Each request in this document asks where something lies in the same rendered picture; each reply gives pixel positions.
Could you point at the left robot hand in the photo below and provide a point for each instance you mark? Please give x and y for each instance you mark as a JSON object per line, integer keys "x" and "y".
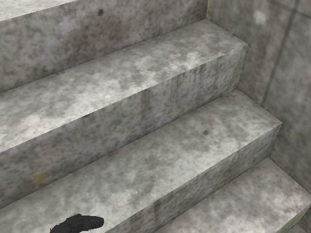
{"x": 78, "y": 223}

